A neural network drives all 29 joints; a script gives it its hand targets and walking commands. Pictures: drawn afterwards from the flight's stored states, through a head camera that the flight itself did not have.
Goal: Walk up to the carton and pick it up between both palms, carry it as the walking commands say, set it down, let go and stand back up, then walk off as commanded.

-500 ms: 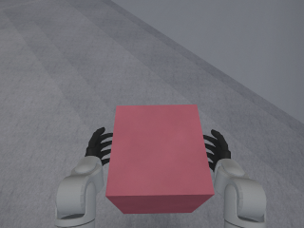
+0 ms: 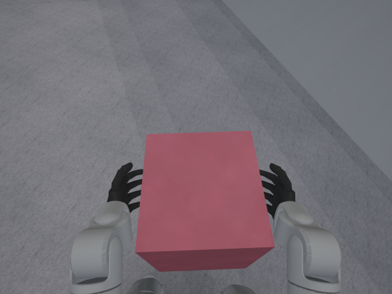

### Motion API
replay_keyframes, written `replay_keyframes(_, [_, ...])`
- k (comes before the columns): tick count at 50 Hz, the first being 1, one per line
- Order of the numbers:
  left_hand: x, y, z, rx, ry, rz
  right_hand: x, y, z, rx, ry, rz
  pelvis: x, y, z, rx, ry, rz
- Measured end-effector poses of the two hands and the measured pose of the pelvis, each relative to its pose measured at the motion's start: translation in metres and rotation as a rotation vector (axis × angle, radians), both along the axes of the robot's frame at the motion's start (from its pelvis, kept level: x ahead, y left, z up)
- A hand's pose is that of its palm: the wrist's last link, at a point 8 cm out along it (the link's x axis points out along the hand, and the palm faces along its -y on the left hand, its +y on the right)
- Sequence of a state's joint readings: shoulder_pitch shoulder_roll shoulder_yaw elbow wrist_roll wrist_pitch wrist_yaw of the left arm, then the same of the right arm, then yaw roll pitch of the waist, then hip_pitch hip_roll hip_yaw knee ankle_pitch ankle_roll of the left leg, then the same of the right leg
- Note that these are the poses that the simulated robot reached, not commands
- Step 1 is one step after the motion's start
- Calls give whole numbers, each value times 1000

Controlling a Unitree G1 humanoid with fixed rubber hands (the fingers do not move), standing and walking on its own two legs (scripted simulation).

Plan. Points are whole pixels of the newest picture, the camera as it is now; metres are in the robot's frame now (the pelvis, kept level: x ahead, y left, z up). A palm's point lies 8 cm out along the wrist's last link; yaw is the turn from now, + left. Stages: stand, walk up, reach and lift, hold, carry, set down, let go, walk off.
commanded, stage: carry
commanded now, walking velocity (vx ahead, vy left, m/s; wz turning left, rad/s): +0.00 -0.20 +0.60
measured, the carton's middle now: (201, 207) +0.28 +0.00 -0.01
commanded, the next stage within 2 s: none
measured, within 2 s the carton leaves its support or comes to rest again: neither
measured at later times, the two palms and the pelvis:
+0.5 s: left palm (162, 226) +0.21 +0.07 +0.11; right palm (321, 196) +0.28 -0.21 +0.09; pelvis +0.00 -0.12 +0.02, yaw +17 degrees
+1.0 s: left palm (173, 250) +0.17 +0.05 +0.11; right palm (303, 163) +0.34 -0.19 +0.11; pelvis +0.04 -0.21 +0.02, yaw +36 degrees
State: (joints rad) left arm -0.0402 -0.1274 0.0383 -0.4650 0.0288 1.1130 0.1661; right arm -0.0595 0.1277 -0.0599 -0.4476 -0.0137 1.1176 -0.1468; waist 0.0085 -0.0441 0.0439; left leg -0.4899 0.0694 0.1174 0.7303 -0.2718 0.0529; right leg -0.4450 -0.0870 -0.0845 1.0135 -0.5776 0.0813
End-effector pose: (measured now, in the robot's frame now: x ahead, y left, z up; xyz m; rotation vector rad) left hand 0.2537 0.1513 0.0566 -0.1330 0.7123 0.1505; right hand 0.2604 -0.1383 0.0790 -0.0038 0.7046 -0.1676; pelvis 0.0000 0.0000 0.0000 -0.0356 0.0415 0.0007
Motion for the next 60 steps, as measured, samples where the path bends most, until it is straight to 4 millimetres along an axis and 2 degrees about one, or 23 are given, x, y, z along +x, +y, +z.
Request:
replay_keyframes(4, [-14,-4,6,-7,21,49,-1,-4,6,-4,22,44,-6,-15,13,-17,12,47])
replay_keyframes(8, [-17,-15,31,27,-24,72,-2,-15,18,25,-23,65,-9,-31,22,-33,21,80])
replay_keyframes(12, [-17,-35,55,63,-92,86,1,-35,32,54,-91,83,-9,-54,24,-34,28,117])
replay_keyframes(15, [-20,-56,61,97,-116,104,5,-55,33,75,-115,107,-6,-77,18,-5,37,148])
replay_keyframes(17, [-24,-70,59,122,-108,111,7,-68,28,94,-109,117,-5,-91,12,24,40,166])
replay_keyframes(19, [-31,-79,55,143,-55,115,6,-77,22,112,-56,124,-3,-101,16,40,30,218])
replay_keyframes(23, [-44,-84,49,154,28,163,10,-78,12,129,27,177,0,-115,23,66,24,269])
replay_keyframes(27, [-52,-75,49,141,-3,257,27,-63,16,122,-4,265,-1,-129,20,57,30,336])
replay_keyframes(31, [-66,-60,39,106,-31,369,44,-36,18,94,-32,371,2,-138,14,45,50,411])
replay_keyframes(35, [-87,-46,17,52,-6,470,47,-11,6,45,-6,470,6,-144,6,35,52,463])
replay_keyframes(38, [-102,-49,7,20,57,518,43,-7,-4,16,58,517,6,-153,13,8,22,492])
replay_keyframes(42, [-106,-59,14,17,52,560,45,-14,1,17,53,551,11,-169,21,-13,19,550])
replay_keyframes(46, [-96,-74,35,52,-25,583,59,-26,18,54,-23,572,22,-189,24,-28,25,587])
replay_keyframes(50, [-83,-99,52,105,-74,599,78,-47,28,91,-77,595,42,-215,20,-27,39,624])
replay_keyframes(54, [-71,-129,50,175,-69,608,97,-72,17,143,-81,611,61,-239,4,25,58,663])
replay_keyframes(57, [-75,-145,46,192,39,601,95,-86,3,156,23,607,64,-248,14,28,33,716])
replay_keyframes(60, [-86,-153,43,159,81,646,92,-87,1,130,65,650,68,-259,19,45,27,751])
